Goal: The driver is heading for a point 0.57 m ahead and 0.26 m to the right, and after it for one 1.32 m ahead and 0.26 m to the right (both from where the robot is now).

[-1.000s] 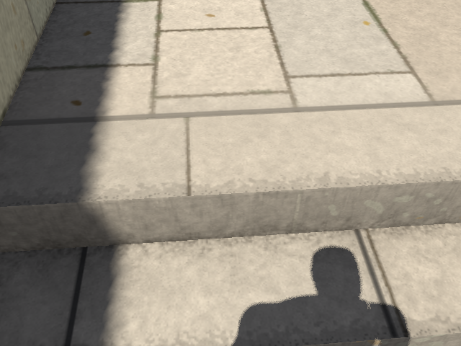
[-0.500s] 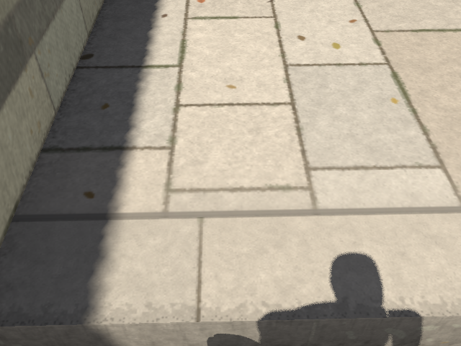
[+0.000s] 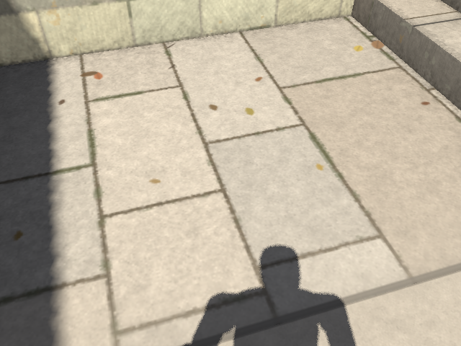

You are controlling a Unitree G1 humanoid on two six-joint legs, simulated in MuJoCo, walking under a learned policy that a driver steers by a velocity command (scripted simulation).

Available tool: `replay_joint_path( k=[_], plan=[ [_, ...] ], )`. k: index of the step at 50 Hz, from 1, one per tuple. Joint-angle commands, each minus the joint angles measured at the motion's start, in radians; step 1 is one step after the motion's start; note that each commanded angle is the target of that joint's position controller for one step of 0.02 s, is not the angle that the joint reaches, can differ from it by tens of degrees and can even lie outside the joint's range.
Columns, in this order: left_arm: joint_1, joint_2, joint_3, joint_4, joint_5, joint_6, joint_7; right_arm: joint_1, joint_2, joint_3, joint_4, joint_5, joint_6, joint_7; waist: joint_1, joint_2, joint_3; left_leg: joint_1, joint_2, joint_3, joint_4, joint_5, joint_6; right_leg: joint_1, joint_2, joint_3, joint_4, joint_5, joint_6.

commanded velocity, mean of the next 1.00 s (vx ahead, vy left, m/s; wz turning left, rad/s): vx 0.50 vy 0.00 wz -0.59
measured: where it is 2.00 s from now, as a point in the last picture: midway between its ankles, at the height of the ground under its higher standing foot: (339, 206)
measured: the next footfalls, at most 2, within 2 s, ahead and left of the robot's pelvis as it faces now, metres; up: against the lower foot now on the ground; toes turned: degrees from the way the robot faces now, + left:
right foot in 0.32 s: +0.36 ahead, -0.15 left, +0.17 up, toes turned -15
left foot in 0.84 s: +0.71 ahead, -0.06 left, +0.17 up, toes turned -27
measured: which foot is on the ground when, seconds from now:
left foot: down 0.00-0.38, up 0.40-0.82, down 0.84-1.00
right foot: up 0.00-0.30, down 0.32-0.88, up 0.90-1.00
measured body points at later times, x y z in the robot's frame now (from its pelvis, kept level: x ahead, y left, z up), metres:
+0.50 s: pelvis +0.30 -0.08 +0.13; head +0.30 -0.06 +0.57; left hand +0.45 +0.14 -0.02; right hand +0.26 -0.31 -0.01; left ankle +0.21 +0.13 -0.38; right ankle +0.32 -0.14 -0.53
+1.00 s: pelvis +0.58 -0.10 +0.20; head +0.59 -0.10 +0.65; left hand +0.78 +0.08 +0.07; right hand +0.59 -0.40 +0.12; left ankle +0.68 -0.04 -0.53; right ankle +0.44 -0.16 -0.40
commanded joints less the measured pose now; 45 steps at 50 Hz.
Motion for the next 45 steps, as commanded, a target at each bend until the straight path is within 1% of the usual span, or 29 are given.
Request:
replay_joint_path(
  k=[1, 3, 5, 8, 10, 11, 12, 13, 14, 16, 17, 18, 19, 20, 21, 23, 25, 26, 27, 28, 31, 32, 35, 39, 41, 42, 43, 44, 45],
  plan=[
    [-0.057, -0.094, -0.042, -0.07, -0.007, 0.006, -0.018, -0.114, 0.077, 0.041, -0.062, -0.038, -0.037, 0.027, 0.057, 0.047, 0.133, 0.033, 0.225, -0.208, -0.537, 0.173, 0.169, -0.172, -0.046, -0.053, 0.073, -0.026, -0.043],
    [-0.103, -0.092, -0.054, -0.087, -0.017, 0.014, -0.015, 0.015, 0.077, 0.053, 0.007, -0.065, -0.043, 0.023, 0.024, 0.095, 0.14, 0.18, 0.237, -0.191, -0.544, 0.248, 0.186, -0.358, -0.019, -0.048, 0.327, -0.093, -0.072],
    [-0.208, -0.103, -0.076, -0.154, -0.029, 0.015, 0.005, 0.1, 0.066, 0.066, 0.044, -0.095, -0.043, 0.02, -0.003, 0.044, 0.144, 0.333, 0.24, -0.147, -0.558, 0.28, 0.165, -0.491, -0.027, -0.043, 0.27, -0.134, -0.101],
    [-0.313, -0.103, -0.1, -0.231, -0.03, 0.034, 0.016, 0.197, 0.062, 0.081, 0.087, -0.114, -0.048, 0.012, -0.014, 0.057, 0.14, 0.461, 0.257, -0.113, -0.625, 0.374, 0.156, -0.563, -0.063, -0.109, 0.161, -0.154, -0.11],
    [-0.433, -0.084, -0.105, -0.294, -0.016, 0.059, 0.023, 0.344, 0.078, 0.094, 0.131, -0.113, -0.05, 0.032, -0.062, 0.066, 0.113, 0.515, 0.266, -0.074, -0.682, 0.401, 0.152, -0.497, -0.12, -0.182, -0.125, -0.008, -0.071],
    [-0.5, -0.092, -0.105, -0.322, 0.005, 0.085, 0.008, 0.303, 0.054, 0.089, 0.096, -0.086, -0.049, 0.052, -0.042, 0.109, 0.122, 0.381, 0.254, 0.0, -0.754, 0.541, 0.167, -0.302, -0.119, -0.306, -0.241, -0.014, -0.042],
    [-0.585, -0.101, -0.112, -0.359, 0.0, 0.114, -0.004, 0.281, 0.038, 0.087, 0.103, -0.061, -0.047, 0.077, -0.032, 0.113, 0.15, 0.246, 0.267, 0.033, -0.812, 0.634, 0.166, -0.105, -0.106, -0.319, -0.314, -0.188, -0.017],
    [-0.544, -0.082, -0.094, -0.357, 0.003, 0.119, -0.024, 0.264, -0.027, 0.076, 0.086, -0.028, -0.065, 0.08, 0.017, 0.153, 0.13, 0.198, 0.273, 0.081, -0.766, 1.049, 0.186, 0.068, -0.042, -0.424, -0.318, -0.247, 0.014],
    [-0.473, -0.074, -0.081, -0.345, -0.013, 0.107, -0.03, 0.289, -0.094, 0.063, 0.073, -0.018, -0.087, 0.075, 0.052, 0.208, 0.111, 0.281, 0.292, 0.1, -0.67, 1.509, 0.168, 0.155, 0.024, -0.445, -0.313, -0.276, 0.03],
    [-0.319, -0.053, -0.062, -0.292, -0.02, 0.072, -0.021, 0.236, -0.215, 0.015, 0.03, 0.001, -0.103, 0.045, 0.115, 0.268, 0.098, 0.54, 0.333, 0.07, -0.513, 1.894, 0.097, 0.234, 0.093, -0.42, -0.656, -0.38, 0.048],
    [-0.171, -0.012, -0.04, -0.244, -0.02, 0.06, -0.003, 0.193, -0.248, 0.0, 0.01, -0.019, -0.105, 0.046, 0.162, 0.316, 0.028, 0.474, 0.333, 0.062, -0.388, 2.041, 0.076, 0.466, 0.131, -0.375, -0.683, -0.283, 0.029],
    [0.041, 0.062, -0.018, -0.184, -0.035, 0.05, 0.021, 0.234, -0.187, -0.003, -0.028, -0.068, -0.114, 0.047, 0.165, 0.175, -0.17, 0.155, 0.268, -0.016, -0.121, 1.797, 0.023, 0.95, 0.083, -0.133, -0.677, 0.051, -0.034],
    [0.31, 0.096, 0.002, -0.097, 0.022, 0.064, 0.047, 0.209, -0.149, 0.002, -0.053, -0.089, -0.105, 0.082, 0.256, 0.016, -0.251, -0.175, 0.116, -0.095, 0.222, 0.896, -0.005, 1.253, 0.015, 0.219, -1.021, -0.007, -0.095],
    [0.452, 0.168, 0.035, -0.023, 0.041, 0.069, 0.048, 0.203, -0.072, -0.006, -0.05, -0.022, -0.074, 0.126, 0.24, -0.07, -0.28, -0.24, -0.039, -0.292, 0.769, 0.346, -0.001, 1.16, -0.134, 0.595, -1.333, -0.106, -0.14],
    [0.363, 0.189, 0.061, -0.009, 0.048, 0.025, 0.062, 0.147, -0.012, -0.011, -0.082, 0.006, -0.065, 0.117, 0.181, 0.015, -0.108, -0.381, -0.053, -0.472, 1.012, 0.421, 0.02, 0.969, -0.158, 0.607, -1.382, -0.202, -0.061],
    [0.214, 0.05, 0.03, 0.019, 0.008, -0.019, 0.06, 0.008, 0.031, 0.018, -0.14, -0.025, -0.078, 0.08, 0.093, 0.051, 0.035, -0.484, -0.05, -0.489, 1.185, 0.421, 0.047, 0.739, -0.119, 0.507, -1.345, -0.314, -0.058],
    [0.053, -0.06, -0.011, 0.03, 0.035, -0.029, 0.04, -0.073, 0.054, 0.043, -0.21, -0.015, -0.059, 0.041, -0.036, 0.115, 0.057, -0.552, -0.036, -0.482, 1.144, 0.447, 0.093, 0.595, -0.067, 0.348, -1.372, -0.285, -0.011],
    [-0.038, -0.058, -0.01, -0.011, 0.039, -0.039, 0.033, -0.091, 0.023, 0.039, -0.224, 0.002, -0.045, 0.037, -0.066, 0.114, 0.082, -0.518, -0.011, -0.436, 1.072, 0.379, 0.077, 0.514, -0.075, 0.274, -1.411, -0.197, -0.022],
    [-0.062, -0.056, -0.011, -0.03, 0.021, -0.059, 0.037, -0.099, 0.001, 0.033, -0.245, 0.006, -0.035, 0.027, -0.096, 0.048, 0.081, -0.521, 0.006, -0.415, 1.097, 0.317, 0.064, 0.491, -0.067, 0.236, -1.443, -0.128, -0.01],
    [-0.027, -0.047, -0.009, -0.021, 0.021, -0.074, 0.047, -0.117, -0.015, 0.035, -0.252, -0.002, -0.035, 0.021, -0.08, 0.046, 0.076, -0.552, 0.012, -0.39, 1.074, 0.328, 0.048, 0.5, -0.035, 0.171, -1.444, -0.084, -0.002],
    [0.165, -0.022, -0.006, -0.016, 0.061, -0.101, 0.074, -0.208, -0.045, 0.029, -0.307, -0.003, -0.06, 0.009, 0.003, 0.051, 0.066, -0.467, 0.04, -0.298, 0.759, 0.415, -0.014, 0.542, 0.046, 0.047, -1.467, 0.044, 0.019],
    [0.207, -0.022, -0.008, -0.019, 0.058, -0.103, 0.077, -0.249, -0.041, 0.03, -0.333, 0.002, -0.06, 0.008, 0.023, 0.037, 0.07, -0.423, 0.052, -0.282, 0.627, 0.457, -0.049, 0.55, 0.039, 0.044, -1.465, 0.112, 0.006],
    [0.26, 0.002, -0.002, -0.045, -0.006, -0.105, 0.048, -0.427, 0.007, 0.051, -0.418, 0.003, -0.02, 0.021, 0.068, -0.013, 0.129, -0.128, 0.053, -0.211, 0.134, 0.445, -0.117, 0.499, 0.004, 0.065, -1.543, 0.084, 0.002],
    [0.326, 0.089, 0.03, -0.036, -0.006, -0.094, 0.016, -0.538, -0.063, 0.033, -0.479, 0.004, 0.001, 0.016, 0.096, -0.051, 0.193, -0.14, 0.022, -0.222, -0.181, 0.428, -0.101, 0.808, -0.134, 0.241, -1.498, 0.109, -0.021],
    [0.341, 0.1, 0.042, -0.019, 0.015, -0.077, 0.024, -0.522, -0.106, 0.012, -0.481, 0.031, -0.022, -0.005, 0.085, -0.047, 0.173, -0.081, 0.015, -0.232, -0.31, 0.424, -0.04, 0.963, -0.164, 0.293, -1.45, 0.282, 0.012],
    [0.336, 0.099, 0.048, -0.022, 0.019, -0.073, 0.026, -0.428, -0.145, -0.015, -0.461, 0.053, -0.044, -0.02, 0.043, -0.054, 0.089, 0.096, 0.024, -0.216, -0.292, 0.469, 0.025, 0.976, -0.131, 0.271, -1.368, 0.425, 0.064],
    [0.333, 0.015, 0.025, -0.05, 0.027, -0.078, 0.027, -0.231, -0.18, -0.03, -0.413, 0.061, -0.069, -0.031, -0.015, 0.057, -0.13, 0.464, 0.125, -0.293, -0.18, 0.63, 0.152, 0.877, -0.027, 0.182, -1.116, 0.4, 0.136],
    [0.48, -0.14, -0.018, -0.078, 0.046, -0.087, 0.036, -0.058, -0.172, -0.024, -0.38, 0.047, -0.08, -0.025, -0.019, 0.376, -0.42, 1.016, 0.38, -0.676, -0.235, 0.738, 0.431, 0.475, 0.16, 0.066, -0.797, -0.148, 0.227],
    [0.308, -0.027, 0.011, -0.089, 0.022, -0.078, 0.022, 0.04, -0.121, -0.026, -0.331, 0.015, -0.071, -0.036, -0.122, 0.326, -0.259, 0.945, 0.443, -0.885, -0.441, 0.374, 0.368, 0.212, 0.158, -0.003, -0.582, -0.49, 0.224]
  ],
)
Over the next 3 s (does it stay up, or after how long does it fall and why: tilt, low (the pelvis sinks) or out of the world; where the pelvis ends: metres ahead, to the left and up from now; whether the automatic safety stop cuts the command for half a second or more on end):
stays up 1.29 -0.34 0.19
